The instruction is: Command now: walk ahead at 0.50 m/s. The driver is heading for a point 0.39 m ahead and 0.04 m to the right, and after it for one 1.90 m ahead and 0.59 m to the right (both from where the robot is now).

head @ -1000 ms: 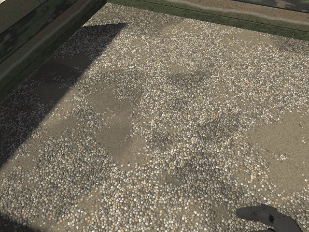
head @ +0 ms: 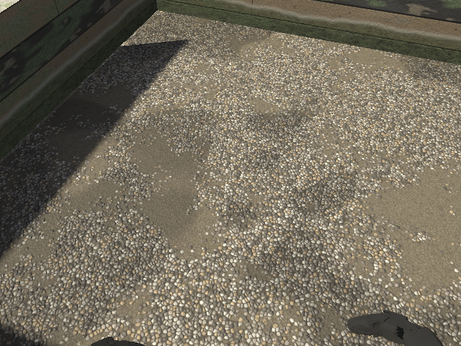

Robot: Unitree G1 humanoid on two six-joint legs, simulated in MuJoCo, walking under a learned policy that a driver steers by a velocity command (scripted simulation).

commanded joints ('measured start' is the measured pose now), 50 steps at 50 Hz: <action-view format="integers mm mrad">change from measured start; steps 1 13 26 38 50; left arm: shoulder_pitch -65 -41 -59 -59 -31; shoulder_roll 92 96 88 82 89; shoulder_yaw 35 34 32 34 34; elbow -91 -78 -69 -61 -53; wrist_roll -1 -6 1 -2 -7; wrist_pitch -17 -3 -12 -12 0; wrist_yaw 3 -7 2 4 -6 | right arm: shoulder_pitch -106 -87 -83 -75 -56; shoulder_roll -88 -89 -84 -79 -88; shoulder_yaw -34 -30 -31 -33 -31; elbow -94 -100 -90 -75 -83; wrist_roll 0 0 -2 -1 -1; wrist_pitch -18 -11 -16 -15 -10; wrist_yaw -3 -16 -11 -11 -20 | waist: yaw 0 1 -2 -4 -1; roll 3 -2 9 1 0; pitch -79 -88 -66 -69 -84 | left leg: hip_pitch -23 6 -22 -8 16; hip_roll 91 93 92 94 97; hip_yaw -92 -71 -78 -79 -64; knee -47 -38 -66 -77 -64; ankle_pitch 233 322 207 222 325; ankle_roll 50 38 35 36 28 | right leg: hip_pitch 74 91 73 84 105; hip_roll -78 -75 -68 -65 -65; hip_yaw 119 128 138 142 150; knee -41 -48 -64 -70 -70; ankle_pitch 160 233 161 189 270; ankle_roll -28 -33 -38 -41 -45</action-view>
